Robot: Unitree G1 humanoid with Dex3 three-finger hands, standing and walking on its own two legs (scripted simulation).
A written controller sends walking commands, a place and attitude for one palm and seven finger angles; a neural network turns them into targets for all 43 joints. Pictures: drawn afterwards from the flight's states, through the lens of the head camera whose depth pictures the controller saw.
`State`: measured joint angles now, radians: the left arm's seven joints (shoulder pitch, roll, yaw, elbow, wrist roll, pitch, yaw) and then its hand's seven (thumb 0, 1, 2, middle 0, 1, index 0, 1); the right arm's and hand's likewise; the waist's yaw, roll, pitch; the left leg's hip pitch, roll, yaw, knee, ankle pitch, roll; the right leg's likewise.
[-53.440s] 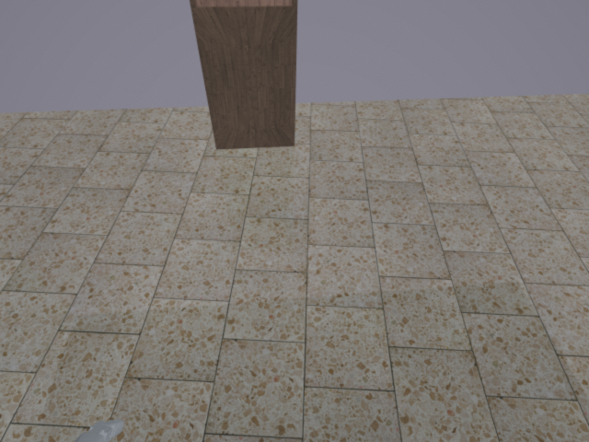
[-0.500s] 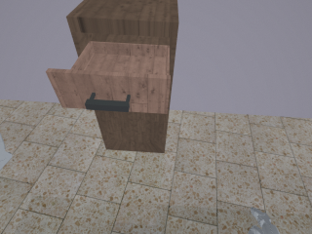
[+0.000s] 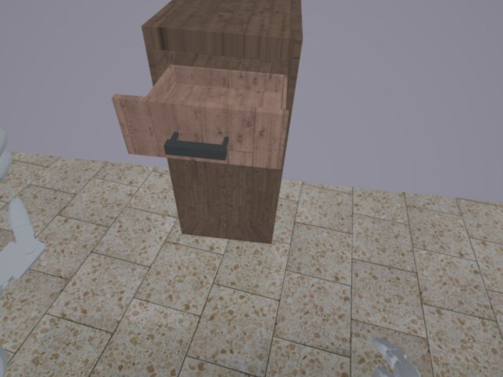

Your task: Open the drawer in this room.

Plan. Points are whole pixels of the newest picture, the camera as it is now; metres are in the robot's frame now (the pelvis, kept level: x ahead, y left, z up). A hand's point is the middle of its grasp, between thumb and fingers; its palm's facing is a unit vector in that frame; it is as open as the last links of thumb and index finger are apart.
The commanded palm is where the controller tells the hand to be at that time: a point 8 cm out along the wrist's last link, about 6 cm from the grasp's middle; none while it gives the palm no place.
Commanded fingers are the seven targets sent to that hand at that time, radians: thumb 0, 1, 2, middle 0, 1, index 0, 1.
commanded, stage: stop stepping back and stand still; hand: left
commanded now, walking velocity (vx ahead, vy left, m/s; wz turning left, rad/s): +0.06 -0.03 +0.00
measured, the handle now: (198, 144) +0.60 +0.16 +0.05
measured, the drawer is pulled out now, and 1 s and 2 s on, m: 0.29 0.29 0.29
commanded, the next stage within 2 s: let the arm hang, fingers relaxed in 0.48 s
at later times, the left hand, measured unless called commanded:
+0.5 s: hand (46, 251) +0.19 +0.22 +0.22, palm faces +0.35 -0.81 -0.47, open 7.4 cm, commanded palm +0.12 +0.28 +0.24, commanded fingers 0.00 0.90 0.90 -0.20 -0.30 -0.20 -0.30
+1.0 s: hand out of the picture -0.02 +0.18 -0.17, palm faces +0.00 -0.98 -0.19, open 7.0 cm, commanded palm none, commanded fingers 0.00 0.90 0.90 -0.20 -0.30 -0.20 -0.30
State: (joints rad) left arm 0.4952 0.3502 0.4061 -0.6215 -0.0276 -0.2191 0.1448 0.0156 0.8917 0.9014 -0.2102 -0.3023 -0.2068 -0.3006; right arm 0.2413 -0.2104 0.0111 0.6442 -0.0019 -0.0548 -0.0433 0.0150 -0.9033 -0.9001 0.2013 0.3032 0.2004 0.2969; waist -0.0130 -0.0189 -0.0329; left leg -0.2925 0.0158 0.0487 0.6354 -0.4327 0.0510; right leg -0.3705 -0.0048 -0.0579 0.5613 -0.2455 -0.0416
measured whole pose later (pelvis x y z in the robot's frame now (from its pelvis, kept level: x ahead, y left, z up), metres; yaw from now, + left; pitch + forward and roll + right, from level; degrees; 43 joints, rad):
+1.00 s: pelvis -0.03 +0.00 +0.01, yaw +0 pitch -1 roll -1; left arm 0.32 0.21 0.02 0.93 0.02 0.04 0.01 -0.01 1.00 0.90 -0.21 -0.30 -0.20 -0.30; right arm 0.28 -0.17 0.01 0.99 -0.03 0.04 0.00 0.01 -0.91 -0.90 0.20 0.30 0.20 0.30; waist 0.00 -0.03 0.10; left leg -0.31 0.01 0.00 0.52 -0.20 0.01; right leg -0.29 0.01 -0.08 0.48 -0.17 -0.03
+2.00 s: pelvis -0.01 +0.00 +0.01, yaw -2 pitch -2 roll +0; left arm 0.26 0.16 0.02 1.13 0.02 0.00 0.03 0.01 0.91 0.90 -0.20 -0.30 -0.20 -0.30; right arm 0.27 -0.15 -0.02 1.12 -0.01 0.00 -0.03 0.00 -0.91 -0.90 0.20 0.30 0.20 0.30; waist -0.01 0.01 0.08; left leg -0.17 0.00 0.05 0.39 -0.19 0.01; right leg -0.19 0.01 -0.03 0.39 -0.17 -0.02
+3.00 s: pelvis +0.02 -0.01 +0.02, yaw -3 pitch -1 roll +0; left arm 0.12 0.28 0.02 1.12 0.02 -0.02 0.01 0.01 0.91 0.90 -0.20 -0.30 -0.20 -0.30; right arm 0.13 -0.28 -0.02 1.13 -0.02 -0.01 -0.01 0.01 -0.91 -0.90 0.20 0.30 0.20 0.30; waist -0.02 0.01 0.07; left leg -0.10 0.02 0.05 0.30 -0.18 -0.01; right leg -0.12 0.02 -0.03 0.30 -0.16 -0.03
